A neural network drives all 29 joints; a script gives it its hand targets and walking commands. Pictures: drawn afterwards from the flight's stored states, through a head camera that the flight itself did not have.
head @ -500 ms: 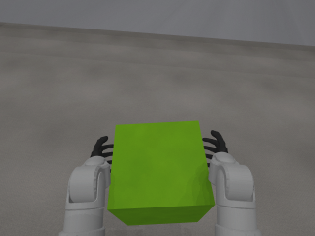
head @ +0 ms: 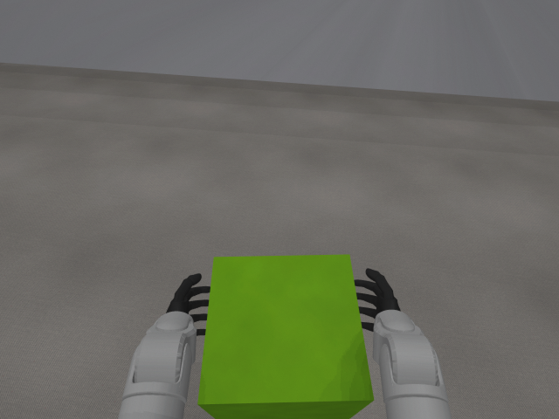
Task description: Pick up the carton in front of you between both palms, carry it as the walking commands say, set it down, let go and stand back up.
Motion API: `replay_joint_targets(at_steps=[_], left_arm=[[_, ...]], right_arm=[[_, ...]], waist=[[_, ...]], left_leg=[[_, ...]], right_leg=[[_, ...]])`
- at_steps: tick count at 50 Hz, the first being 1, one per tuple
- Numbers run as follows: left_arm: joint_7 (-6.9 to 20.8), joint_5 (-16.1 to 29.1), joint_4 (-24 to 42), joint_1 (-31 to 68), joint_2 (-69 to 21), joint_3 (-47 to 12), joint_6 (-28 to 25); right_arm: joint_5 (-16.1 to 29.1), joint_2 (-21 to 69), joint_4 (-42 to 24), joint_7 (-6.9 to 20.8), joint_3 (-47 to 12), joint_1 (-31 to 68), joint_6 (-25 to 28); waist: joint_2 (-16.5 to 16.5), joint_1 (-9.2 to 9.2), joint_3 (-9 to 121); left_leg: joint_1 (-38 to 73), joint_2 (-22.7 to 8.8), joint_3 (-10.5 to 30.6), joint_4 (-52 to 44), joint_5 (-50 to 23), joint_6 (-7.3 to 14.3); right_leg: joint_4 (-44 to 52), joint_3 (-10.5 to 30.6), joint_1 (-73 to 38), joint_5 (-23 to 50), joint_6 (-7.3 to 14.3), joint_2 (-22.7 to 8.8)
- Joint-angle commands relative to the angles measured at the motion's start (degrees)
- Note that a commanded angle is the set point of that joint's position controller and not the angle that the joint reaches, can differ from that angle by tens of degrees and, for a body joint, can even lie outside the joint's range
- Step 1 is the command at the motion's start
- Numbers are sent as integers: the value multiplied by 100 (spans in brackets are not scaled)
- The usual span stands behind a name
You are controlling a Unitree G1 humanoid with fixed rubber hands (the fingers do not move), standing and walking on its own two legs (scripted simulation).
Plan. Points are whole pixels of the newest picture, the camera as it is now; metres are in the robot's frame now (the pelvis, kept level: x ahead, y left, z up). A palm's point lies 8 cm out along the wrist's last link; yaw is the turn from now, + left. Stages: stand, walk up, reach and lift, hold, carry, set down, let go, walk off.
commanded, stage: carry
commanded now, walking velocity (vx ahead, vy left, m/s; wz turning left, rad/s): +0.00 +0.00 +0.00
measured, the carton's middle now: (283, 346) +0.30 +0.00 -0.06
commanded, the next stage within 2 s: hold in 1.30 s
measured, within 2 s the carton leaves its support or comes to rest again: neither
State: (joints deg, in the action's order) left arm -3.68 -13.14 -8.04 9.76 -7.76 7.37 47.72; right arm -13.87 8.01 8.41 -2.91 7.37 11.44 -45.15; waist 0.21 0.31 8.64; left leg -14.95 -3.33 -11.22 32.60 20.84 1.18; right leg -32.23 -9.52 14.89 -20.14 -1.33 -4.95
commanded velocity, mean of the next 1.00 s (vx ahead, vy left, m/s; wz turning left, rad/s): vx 0.00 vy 0.00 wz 0.00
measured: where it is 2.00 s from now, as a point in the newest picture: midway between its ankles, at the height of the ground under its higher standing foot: outside the picture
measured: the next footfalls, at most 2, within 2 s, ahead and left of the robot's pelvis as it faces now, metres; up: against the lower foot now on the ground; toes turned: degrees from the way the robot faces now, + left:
none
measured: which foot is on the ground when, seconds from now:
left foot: down 0.00-1.00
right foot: down 0.00-1.00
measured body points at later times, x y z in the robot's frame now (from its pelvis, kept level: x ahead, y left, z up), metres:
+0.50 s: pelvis -0.04 +0.00 +0.01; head -0.09 +0.00 +0.45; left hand +0.25 +0.15 +0.04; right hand +0.26 -0.15 +0.05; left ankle -0.04 +0.09 -0.73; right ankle -0.04 -0.12 -0.73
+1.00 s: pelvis -0.07 +0.00 +0.01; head -0.11 +0.00 +0.45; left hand +0.22 +0.15 +0.04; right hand +0.24 -0.15 +0.06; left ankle -0.04 +0.09 -0.73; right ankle -0.04 -0.12 -0.73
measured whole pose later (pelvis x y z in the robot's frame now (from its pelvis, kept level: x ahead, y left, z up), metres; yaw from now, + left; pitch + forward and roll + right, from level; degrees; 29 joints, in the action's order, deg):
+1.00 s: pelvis -0.07 +0.00 +0.01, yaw +0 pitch +1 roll +0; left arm -2.2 -14.1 -12.2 11.4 -8.0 9.8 43.2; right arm -14.8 8.5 12.3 -1.7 9.8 13.8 -41.3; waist 0.1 0.2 8.5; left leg -17.1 -3.1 -11.7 28.6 12.9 2.1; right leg -28.8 -9.3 17.5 -12.5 -0.3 -4.9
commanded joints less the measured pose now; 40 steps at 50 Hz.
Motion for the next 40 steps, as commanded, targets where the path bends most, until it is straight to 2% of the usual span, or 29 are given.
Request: replay_joint_targets(at_steps=[1,2,3,4,6,8,9,10,11,13,14,17,18,19,20,21,22,24,25,26,27,28,29,31,32,34,35,38,40], left_arm=[[1525,1328,309,2807,-5174,-2799,-737],[1532,1354,351,2926,-5187,-2667,-863],[1540,1299,281,3032,-5048,-2606,-960],[1519,1210,194,3195,-5087,-2578,-1040],[1545,1324,-27,3328,-5313,-2609,-1137],[1576,1201,-116,3242,-5263,-2605,-1185],[1584,1221,-125,3384,-5193,-2502,-1202],[1592,1199,-382,3059,-5315,-2502,-1152],[1592,1269,-59,3298,-5278,-2565,-1168],[1605,1366,160,3266,-5381,-2798,-1060],[1596,1316,-138,3069,-5421,-2804,-935],[1582,1425,126,3204,-5278,-2829,-839],[1598,1407,67,3174,-5289,-2783,-816],[1589,1331,-122,2916,-5280,-2637,-778],[1579,1455,128,3147,-5408,-2796,-851],[1580,1393,0,3151,-5288,-2747,-805],[1603,1403,125,3165,-5295,-2772,-827],[1592,1358,43,3222,-5326,-2801,-790],[1591,1318,38,3214,-5247,-2628,-802],[1590,1419,170,3170,-5317,-2767,-828],[1596,1357,-145,2885,-5291,-2680,-826],[1598,1474,265,3206,-5429,-2841,-891],[1597,1367,-35,3199,-5255,-2637,-809],[1602,1384,277,3138,-5319,-2854,-875],[1627,1506,314,3348,-5466,-2913,-910],[1627,1505,303,3170,-5425,-2913,-869],[1609,1479,162,3163,-5383,-2919,-842],[1603,1567,317,3132,-5449,-2979,-841],[1588,1454,228,3107,-5294,-2938,-810]], right_arm=[[1374,5283,-3,1535,-2853,2365,530],[1314,5142,99,1527,-2698,2301,617],[1307,5232,346,1526,-2692,2363,691],[1195,5156,359,1510,-2578,2546,783],[1211,5274,353,1536,-2610,2646,912],[1064,5288,630,1511,-2465,2452,937],[1075,5360,784,1539,-2395,2524,960],[1194,5377,469,1539,-2637,2707,987],[1168,5403,570,1548,-2600,2538,893],[1242,5589,548,1556,-2709,2379,793],[1297,5465,358,1554,-2696,2578,773],[1232,5394,546,1567,-2648,2230,598],[1309,5431,528,1557,-2658,2312,570],[1364,5413,298,1566,-2771,2572,600],[1337,5392,309,1544,-2809,2479,597],[1290,5413,375,1566,-2658,2460,590],[1341,5399,239,1541,-2812,2524,559],[1273,5419,472,1560,-2684,2419,554],[1223,5376,599,1566,-2555,2433,523],[1327,5452,344,1565,-2757,2448,569],[1448,5496,248,1573,-2875,2680,600],[1344,5478,220,1556,-2872,2548,573],[1312,5440,387,1571,-2677,2686,559],[1334,5469,311,1576,-2786,2499,567],[1325,5490,247,1567,-2878,2542,605],[1396,5576,-31,1547,-2943,2612,640],[1379,5478,303,1552,-2825,2526,591],[1440,5513,146,1566,-2949,2387,570],[1335,5421,251,1572,-2744,2418,551]], waist=[[-149,-11,1498],[-233,-25,1522],[-36,-20,1431],[-76,-7,1256],[26,-55,1168],[-163,-25,1409],[-106,-29,1137],[45,-43,1110],[-32,-7,1204],[105,-51,1282],[-269,-55,1213],[-31,-28,996],[-170,-39,947],[35,-49,989],[-23,-40,1138],[-110,-23,964],[39,-27,1117],[-135,-54,849],[-13,-22,917],[-87,-41,971],[69,-32,1094],[-77,-21,980],[-113,-21,763],[-98,-27,1042],[101,-29,1112],[-51,5,1112],[-219,-30,1139],[83,-37,1325],[-139,-37,1193]], left_leg=[[790,-625,517,-162,-3505,-60],[729,-688,561,-221,-3399,-12],[710,-709,593,-209,-3491,-26],[627,-708,560,-305,-3454,-63],[544,-756,631,-418,-2730,-34],[724,-685,558,-511,-2521,-54],[645,-686,563,-574,-2493,-32],[564,-719,633,-519,-2404,-22],[680,-660,606,-619,-2455,-32],[529,-720,645,-546,-2375,-8],[586,-671,595,-536,-2636,-79],[412,-662,635,-729,-2038,-58],[357,-661,599,-748,-2200,-45],[401,-741,607,-649,-2112,-45],[331,-664,639,-744,-2086,-52],[399,-717,607,-761,-1889,-53],[352,-632,596,-753,-1843,-46],[252,-653,631,-783,-1736,-26],[271,-666,635,-863,-1626,-22],[184,-664,701,-861,-1586,0],[317,-755,673,-777,-1463,-20],[174,-632,639,-874,-1438,-1],[116,-698,726,-964,-1309,1],[265,-645,698,-943,-1237,30],[263,-673,724,-905,-1382,51],[403,-652,626,-839,-1556,4],[358,-671,648,-839,-1473,-18],[405,-707,684,-798,-1658,-17],[430,-663,618,-898,-1331,27]], right_leg=[[77,440,-574,3103,164,-566],[138,416,-615,2764,178,-580],[175,359,-622,2812,152,-510],[219,357,-482,2495,111,-459],[417,435,-465,2204,141,-547],[425,439,-529,1931,130,-497],[538,488,-441,2058,164,-538],[548,516,-421,2008,164,-539],[507,541,-394,1938,172,-581],[563,469,-495,1904,126,-497],[454,492,-455,1985,137,-516],[625,512,-212,1646,151,-502],[601,462,-235,1555,90,-478],[634,488,-247,1646,134,-486],[560,473,-355,1596,122,-505],[645,550,-223,1579,148,-525],[661,492,-294,1464,100,-488],[751,513,-128,1484,134,-515],[739,526,-130,1247,153,-530],[737,520,-205,1167,146,-515],[779,534,-254,1388,144,-497],[819,528,-227,1236,170,-540],[848,523,-96,1170,184,-563],[766,565,-178,971,171,-507],[679,490,-182,1060,145,-481],[765,526,-23,1206,145,-484],[713,514,-165,1308,121,-474],[665,483,-177,1293,173,-521],[840,636,11,1103,185,-572]])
